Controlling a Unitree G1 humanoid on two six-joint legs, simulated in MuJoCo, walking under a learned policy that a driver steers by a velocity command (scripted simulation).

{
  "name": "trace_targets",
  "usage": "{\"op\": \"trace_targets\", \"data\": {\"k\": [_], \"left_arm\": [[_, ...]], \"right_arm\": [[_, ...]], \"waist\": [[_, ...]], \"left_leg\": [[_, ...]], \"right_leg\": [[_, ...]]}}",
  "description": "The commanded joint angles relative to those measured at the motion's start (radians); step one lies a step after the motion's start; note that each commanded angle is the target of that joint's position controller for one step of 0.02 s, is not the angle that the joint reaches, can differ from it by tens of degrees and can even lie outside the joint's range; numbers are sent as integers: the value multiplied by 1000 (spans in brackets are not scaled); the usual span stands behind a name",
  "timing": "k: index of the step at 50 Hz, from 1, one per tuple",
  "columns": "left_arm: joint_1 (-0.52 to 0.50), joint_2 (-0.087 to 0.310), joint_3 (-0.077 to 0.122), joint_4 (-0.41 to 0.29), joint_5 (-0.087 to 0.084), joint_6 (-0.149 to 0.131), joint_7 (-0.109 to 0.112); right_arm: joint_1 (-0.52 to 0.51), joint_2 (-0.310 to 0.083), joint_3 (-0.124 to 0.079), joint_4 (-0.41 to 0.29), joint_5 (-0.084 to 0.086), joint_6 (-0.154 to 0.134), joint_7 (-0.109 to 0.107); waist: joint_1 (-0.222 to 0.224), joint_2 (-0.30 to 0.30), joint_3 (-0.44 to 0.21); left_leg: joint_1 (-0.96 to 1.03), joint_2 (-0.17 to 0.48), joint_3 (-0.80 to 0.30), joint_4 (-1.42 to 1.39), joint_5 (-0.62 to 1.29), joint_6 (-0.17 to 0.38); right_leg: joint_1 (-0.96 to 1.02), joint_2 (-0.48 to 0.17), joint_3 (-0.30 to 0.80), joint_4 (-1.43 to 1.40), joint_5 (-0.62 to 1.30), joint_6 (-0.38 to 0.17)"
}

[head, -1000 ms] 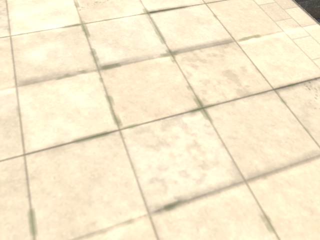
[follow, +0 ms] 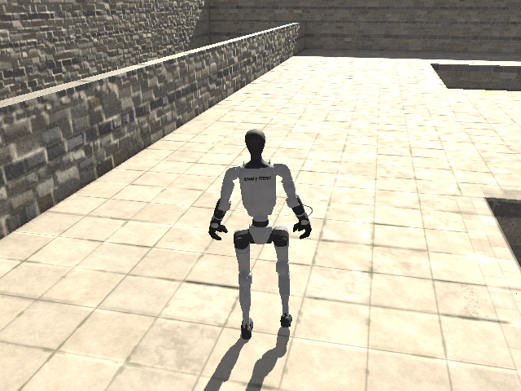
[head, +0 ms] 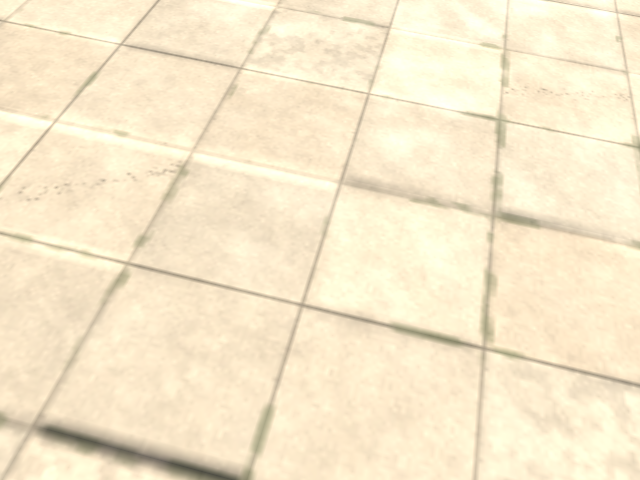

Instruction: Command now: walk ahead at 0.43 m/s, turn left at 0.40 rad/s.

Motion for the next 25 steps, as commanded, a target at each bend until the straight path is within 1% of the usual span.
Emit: {"op": "trace_targets", "data": {"k": [1,2,4,5,7,9,10,12,13,14,15,16,17,18,19,20,21,22,23,24,25], "left_arm": [[-91,98,20,-84,21,-30,-12],[-95,83,14,-76,21,-25,-14],[-139,54,0,-80,18,-19,-12],[-174,38,-8,-88,15,-19,-12],[-238,19,-20,-97,1,-21,-22],[-302,9,-28,-111,-12,-24,-36],[-323,9,-30,-117,-15,-25,-42],[-344,14,-31,-130,-17,-28,-55],[-343,18,-31,-134,-15,-30,-61],[-326,27,-27,-133,-12,-31,-64],[-290,43,-20,-126,-9,-28,-63],[-224,67,-8,-111,-6,-22,-58],[-98,102,11,-82,-6,-16,-49],[45,136,26,-59,-7,-9,-36],[165,240,52,-54,8,-4,-28],[187,168,37,-38,-13,-3,-28],[138,136,26,-45,-13,4,-17],[77,124,22,-60,-9,7,-11],[26,109,16,-68,-1,8,-9],[-6,92,8,-80,12,3,-6],[-30,88,7,-92,16,3,-3]], "right_arm": [[-15,-148,-31,-57,-16,-23,-17],[-7,-157,-32,-46,-17,-25,-24],[19,-161,-31,-17,-11,-28,-34],[31,-162,-31,-3,-8,-28,-38],[53,-169,-30,22,-9,-30,-43],[89,-173,-29,50,-6,-35,-43],[102,-174,-29,65,-4,-36,-41],[115,-175,-30,89,-4,-33,-40],[114,-178,-32,97,-4,-30,-42],[107,-185,-34,101,-5,-27,-45],[102,-197,-37,102,-9,-22,-50],[99,-210,-41,100,-15,-14,-56],[82,-216,-40,93,-22,-2,-61],[69,-213,-36,78,-27,0,-66],[189,-108,-6,46,-38,-17,-55],[184,-107,10,61,-37,-47,-37],[57,-176,-10,17,10,-72,-20],[-31,-178,-3,-15,22,-89,-15],[-77,-165,-2,-27,4,-98,-19],[-67,-166,-9,-25,-12,-93,-25],[-43,-158,-8,-22,-19,-83,-28]], "waist": [[-17,164,42],[-17,146,33],[-29,120,38],[-40,121,47],[-67,143,67],[-93,136,101],[-99,130,116],[-96,123,130],[-88,122,123],[-73,127,100],[-52,144,55],[-19,167,-8],[49,167,-92],[124,139,-177],[84,-92,-351],[97,-149,-472],[115,-90,-317],[97,1,-185],[56,80,-74],[14,78,-35],[-14,46,-19]], "left_leg": [[187,241,-317,-308,180,177],[184,230,-272,-309,279,173],[176,207,-202,-311,386,154],[163,192,-172,-314,403,141],[147,180,-119,-336,380,119],[151,199,-103,-364,326,116],[173,213,-97,-369,321,117],[249,245,-80,-348,381,110],[289,258,-68,-323,452,103],[324,262,-50,-279,597,93],[361,263,-34,-216,798,81],[396,257,-18,-116,1014,68],[389,232,15,61,1167,48],[214,210,37,293,1083,14],[-233,68,39,761,519,-70],[-406,-62,-102,934,-214,-84],[-515,7,-158,972,-173,-69],[-523,56,-141,900,-102,-51],[-502,85,-117,804,-65,-48],[-438,115,-115,734,-31,-51],[-393,123,-110,703,-20,-63]], "right_leg": [[-297,-41,31,-47,172,16],[-283,-33,20,-83,221,31],[-261,-18,9,-206,315,48],[-237,-6,2,-284,368,50],[-187,15,-23,-415,465,43],[-159,23,-33,-500,520,23],[-162,26,-32,-532,524,8],[-183,35,-29,-579,490,-26],[-182,44,-31,-595,457,-46],[-152,65,-41,-601,416,-66],[-96,97,-58,-588,366,-84],[-17,135,-80,-566,308,-105],[139,174,-104,-574,298,-133],[414,123,-28,-565,349,-172],[872,-162,463,-539,244,-368],[992,-261,836,-732,98,-430],[891,-233,735,-781,-21,-366],[718,-200,617,-813,-13,-327],[539,-161,533,-842,88,-312],[424,-126,467,-866,188,-303],[346,-100,441,-888,240,-309]]}}
Keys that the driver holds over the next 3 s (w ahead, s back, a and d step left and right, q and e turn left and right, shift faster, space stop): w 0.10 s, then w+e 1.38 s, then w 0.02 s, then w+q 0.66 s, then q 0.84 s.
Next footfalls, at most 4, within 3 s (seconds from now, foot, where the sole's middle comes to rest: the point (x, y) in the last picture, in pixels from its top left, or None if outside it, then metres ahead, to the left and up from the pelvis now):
0.36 right None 0.40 -0.10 -0.78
0.82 left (275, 391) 0.69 0.08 -0.78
1.34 right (431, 345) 0.82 -0.28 -0.78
1.86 left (434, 229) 1.20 -0.33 -0.78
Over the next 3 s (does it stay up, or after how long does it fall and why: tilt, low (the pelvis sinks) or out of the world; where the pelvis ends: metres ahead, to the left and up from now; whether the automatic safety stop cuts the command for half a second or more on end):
stays up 1.28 -0.47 0.00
